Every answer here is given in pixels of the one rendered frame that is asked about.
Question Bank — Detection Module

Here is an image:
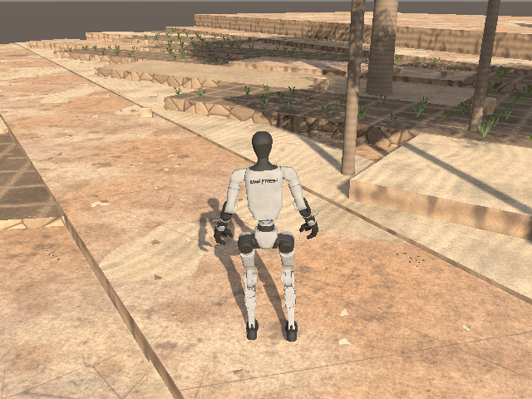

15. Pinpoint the right robot upper arm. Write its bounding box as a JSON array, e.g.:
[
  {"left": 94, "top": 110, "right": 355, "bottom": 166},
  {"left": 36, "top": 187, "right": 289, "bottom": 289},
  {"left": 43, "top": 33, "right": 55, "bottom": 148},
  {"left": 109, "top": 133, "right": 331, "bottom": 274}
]
[{"left": 280, "top": 166, "right": 307, "bottom": 211}]

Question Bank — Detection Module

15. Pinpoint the left robot upper arm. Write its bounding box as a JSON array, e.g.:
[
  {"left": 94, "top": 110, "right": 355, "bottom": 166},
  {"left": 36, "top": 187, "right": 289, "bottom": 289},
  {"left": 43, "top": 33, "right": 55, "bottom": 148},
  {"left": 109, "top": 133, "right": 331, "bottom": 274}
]
[{"left": 224, "top": 168, "right": 246, "bottom": 214}]

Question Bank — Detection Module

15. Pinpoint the robot left hand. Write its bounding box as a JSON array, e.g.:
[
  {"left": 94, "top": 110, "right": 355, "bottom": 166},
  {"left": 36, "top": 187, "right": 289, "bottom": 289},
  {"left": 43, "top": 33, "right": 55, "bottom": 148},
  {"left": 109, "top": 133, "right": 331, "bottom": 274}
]
[{"left": 214, "top": 226, "right": 233, "bottom": 245}]

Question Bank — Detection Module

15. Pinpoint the robot right hand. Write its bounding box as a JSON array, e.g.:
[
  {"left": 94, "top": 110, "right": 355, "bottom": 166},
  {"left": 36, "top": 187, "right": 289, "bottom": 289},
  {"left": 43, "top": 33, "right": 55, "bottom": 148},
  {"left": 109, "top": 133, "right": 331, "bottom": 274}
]
[{"left": 299, "top": 221, "right": 318, "bottom": 239}]

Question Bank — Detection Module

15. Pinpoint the robot left forearm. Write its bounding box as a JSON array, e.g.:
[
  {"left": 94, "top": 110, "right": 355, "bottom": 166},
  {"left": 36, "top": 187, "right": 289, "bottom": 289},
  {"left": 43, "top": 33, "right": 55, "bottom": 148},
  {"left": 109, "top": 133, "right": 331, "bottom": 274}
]
[{"left": 216, "top": 201, "right": 232, "bottom": 231}]

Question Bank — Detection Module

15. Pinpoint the robot right foot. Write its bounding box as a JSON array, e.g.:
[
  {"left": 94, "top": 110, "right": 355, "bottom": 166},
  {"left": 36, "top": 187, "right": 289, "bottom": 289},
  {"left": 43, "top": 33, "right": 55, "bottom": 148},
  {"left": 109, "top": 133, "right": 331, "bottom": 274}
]
[{"left": 285, "top": 321, "right": 298, "bottom": 342}]

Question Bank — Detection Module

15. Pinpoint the robot right forearm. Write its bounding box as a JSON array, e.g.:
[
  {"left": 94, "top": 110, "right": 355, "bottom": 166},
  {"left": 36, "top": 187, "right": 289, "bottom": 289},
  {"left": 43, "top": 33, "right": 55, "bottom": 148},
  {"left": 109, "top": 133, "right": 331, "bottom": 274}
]
[{"left": 299, "top": 198, "right": 316, "bottom": 226}]

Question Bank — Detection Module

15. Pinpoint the robot right thigh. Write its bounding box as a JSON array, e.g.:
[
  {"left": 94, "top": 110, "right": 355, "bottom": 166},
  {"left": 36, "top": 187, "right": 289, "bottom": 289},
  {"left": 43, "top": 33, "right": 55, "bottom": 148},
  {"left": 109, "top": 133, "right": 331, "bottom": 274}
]
[{"left": 278, "top": 231, "right": 295, "bottom": 286}]

